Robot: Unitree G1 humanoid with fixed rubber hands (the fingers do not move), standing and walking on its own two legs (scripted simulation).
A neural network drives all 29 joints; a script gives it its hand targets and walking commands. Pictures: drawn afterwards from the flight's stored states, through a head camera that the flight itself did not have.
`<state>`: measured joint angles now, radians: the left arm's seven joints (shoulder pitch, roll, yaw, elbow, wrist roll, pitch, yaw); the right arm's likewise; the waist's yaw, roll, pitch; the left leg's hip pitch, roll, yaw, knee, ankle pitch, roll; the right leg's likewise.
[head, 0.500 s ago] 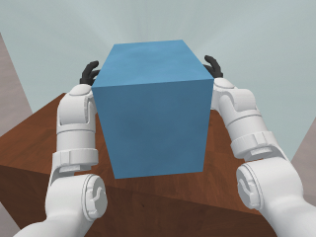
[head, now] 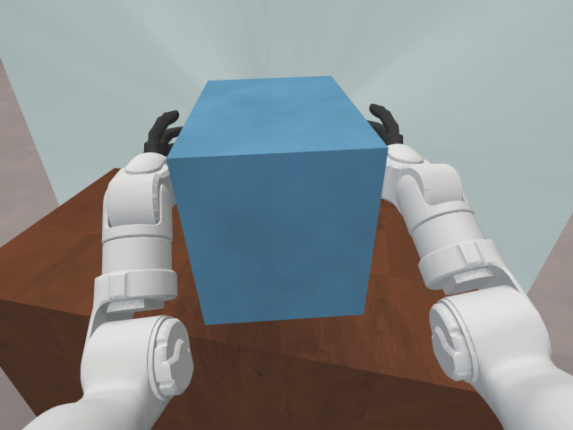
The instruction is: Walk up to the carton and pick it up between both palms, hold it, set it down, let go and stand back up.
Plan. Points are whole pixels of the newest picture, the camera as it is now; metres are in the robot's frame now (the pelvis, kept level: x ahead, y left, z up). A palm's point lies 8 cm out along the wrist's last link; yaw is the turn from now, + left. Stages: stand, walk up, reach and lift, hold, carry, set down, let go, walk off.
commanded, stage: hold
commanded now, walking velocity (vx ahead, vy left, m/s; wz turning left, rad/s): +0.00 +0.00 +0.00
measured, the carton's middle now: (276, 183) +0.40 -0.01 +0.23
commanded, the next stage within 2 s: none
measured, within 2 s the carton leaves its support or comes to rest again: neither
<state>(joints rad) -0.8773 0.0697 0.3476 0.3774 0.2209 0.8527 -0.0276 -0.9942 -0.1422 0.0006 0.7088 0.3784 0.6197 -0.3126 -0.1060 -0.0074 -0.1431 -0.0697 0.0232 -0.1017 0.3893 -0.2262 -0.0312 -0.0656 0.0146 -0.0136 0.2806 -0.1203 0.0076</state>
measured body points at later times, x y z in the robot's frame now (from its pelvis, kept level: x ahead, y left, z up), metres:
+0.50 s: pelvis +0.00 +0.00 +0.00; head -0.10 +0.02 +0.44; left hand +0.38 +0.15 +0.29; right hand +0.37 -0.16 +0.29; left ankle +0.00 +0.14 -0.75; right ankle +0.03 -0.13 -0.75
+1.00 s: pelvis +0.00 +0.00 +0.00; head -0.10 +0.02 +0.44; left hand +0.38 +0.15 +0.28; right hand +0.37 -0.15 +0.29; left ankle +0.00 +0.14 -0.75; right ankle +0.03 -0.13 -0.75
